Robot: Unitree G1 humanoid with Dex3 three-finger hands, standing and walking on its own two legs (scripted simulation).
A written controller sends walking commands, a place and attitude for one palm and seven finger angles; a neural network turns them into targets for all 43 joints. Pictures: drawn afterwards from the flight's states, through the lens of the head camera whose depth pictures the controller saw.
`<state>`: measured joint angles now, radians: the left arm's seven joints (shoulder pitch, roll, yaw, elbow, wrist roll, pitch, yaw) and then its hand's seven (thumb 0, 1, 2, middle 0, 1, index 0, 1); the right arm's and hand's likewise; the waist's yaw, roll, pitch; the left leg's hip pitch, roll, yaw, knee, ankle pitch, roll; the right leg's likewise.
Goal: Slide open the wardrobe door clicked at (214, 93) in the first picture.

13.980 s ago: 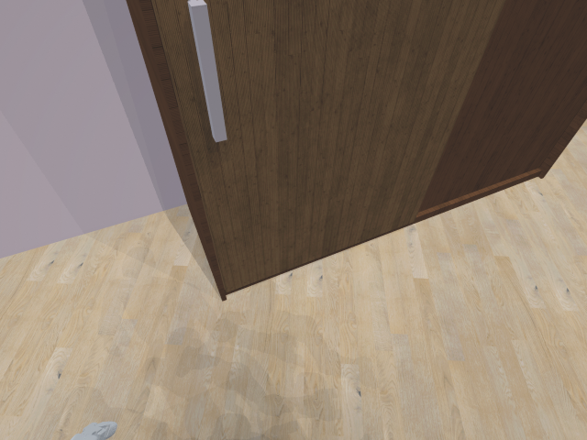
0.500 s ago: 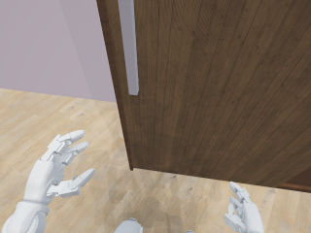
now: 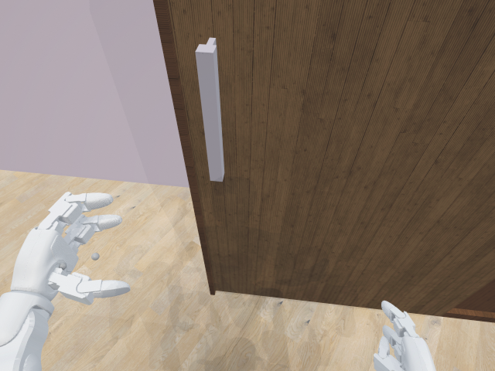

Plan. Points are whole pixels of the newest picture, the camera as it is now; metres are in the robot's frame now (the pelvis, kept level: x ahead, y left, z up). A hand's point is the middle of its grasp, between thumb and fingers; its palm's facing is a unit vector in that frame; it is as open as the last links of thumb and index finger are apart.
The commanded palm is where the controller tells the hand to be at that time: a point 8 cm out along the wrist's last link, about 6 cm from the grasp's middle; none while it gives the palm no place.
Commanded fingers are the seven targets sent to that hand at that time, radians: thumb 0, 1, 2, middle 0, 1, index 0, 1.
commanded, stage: raise the hand with hooked fingers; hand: left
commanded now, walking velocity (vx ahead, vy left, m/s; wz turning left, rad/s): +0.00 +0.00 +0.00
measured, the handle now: (214, 117) +0.51 +0.11 +0.15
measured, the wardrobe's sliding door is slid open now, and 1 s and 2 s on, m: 0.00 0.00 0.00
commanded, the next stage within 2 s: move the hooked fingers beside the handle in 0.98 s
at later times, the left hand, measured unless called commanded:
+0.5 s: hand (56, 198) +0.27 +0.28 +0.18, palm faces +0.06 -1.00 -0.08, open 14.0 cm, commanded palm +0.24 +0.32 +0.18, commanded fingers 0.00 -0.50 0.30 -0.30 -1.20 -0.30 -1.20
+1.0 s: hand (69, 198) +0.27 +0.26 +0.18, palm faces +0.05 -1.00 -0.06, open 14.0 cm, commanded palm +0.24 +0.30 +0.18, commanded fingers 0.00 -0.50 0.30 -0.30 -1.20 -0.30 -1.20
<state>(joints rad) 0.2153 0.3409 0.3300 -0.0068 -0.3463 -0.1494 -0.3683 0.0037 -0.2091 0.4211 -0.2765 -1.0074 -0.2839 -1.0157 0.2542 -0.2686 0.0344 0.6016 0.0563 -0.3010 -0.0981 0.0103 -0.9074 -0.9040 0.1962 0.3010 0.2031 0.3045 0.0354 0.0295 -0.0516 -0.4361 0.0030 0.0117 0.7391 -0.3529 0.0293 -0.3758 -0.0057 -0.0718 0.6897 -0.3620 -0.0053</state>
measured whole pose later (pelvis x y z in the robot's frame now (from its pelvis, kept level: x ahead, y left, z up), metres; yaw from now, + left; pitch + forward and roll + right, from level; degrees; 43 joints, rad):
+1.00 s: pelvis +0.00 -0.02 +0.02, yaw +0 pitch -2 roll -1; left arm -0.08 0.45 0.47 0.18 -0.35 0.09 -0.47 -0.01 -0.50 0.30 -0.30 -1.20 -0.31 -1.20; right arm 0.23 -0.26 0.07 0.61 0.08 -0.23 -0.11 0.01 -0.91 -0.90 0.20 0.30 0.20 0.30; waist 0.05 0.05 -0.02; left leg -0.24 0.01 0.02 0.53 -0.26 0.01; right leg -0.20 0.01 -0.07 0.50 -0.28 -0.02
